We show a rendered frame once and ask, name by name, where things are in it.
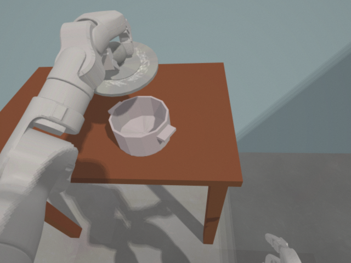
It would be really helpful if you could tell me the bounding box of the robot left hand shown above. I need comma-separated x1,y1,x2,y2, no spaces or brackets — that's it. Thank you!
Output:
77,10,134,71

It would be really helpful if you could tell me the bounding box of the robot right hand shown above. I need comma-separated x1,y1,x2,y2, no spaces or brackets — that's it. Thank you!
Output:
263,233,301,263

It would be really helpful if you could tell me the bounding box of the robot left forearm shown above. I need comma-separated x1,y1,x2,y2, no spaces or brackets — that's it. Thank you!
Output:
0,16,110,178

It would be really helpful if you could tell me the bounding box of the table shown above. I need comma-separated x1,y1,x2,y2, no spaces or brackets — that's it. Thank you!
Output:
0,62,243,244

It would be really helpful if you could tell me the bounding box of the lid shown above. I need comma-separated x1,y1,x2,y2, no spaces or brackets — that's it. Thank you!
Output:
94,41,158,97

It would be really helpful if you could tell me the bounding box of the knob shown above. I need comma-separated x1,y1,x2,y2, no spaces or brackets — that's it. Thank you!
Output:
109,42,127,65

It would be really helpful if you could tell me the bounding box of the pot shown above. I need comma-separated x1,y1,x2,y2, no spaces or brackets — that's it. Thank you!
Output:
108,96,176,157

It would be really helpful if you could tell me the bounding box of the left robot upper arm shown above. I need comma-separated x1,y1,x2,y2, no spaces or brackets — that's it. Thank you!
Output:
0,128,78,263

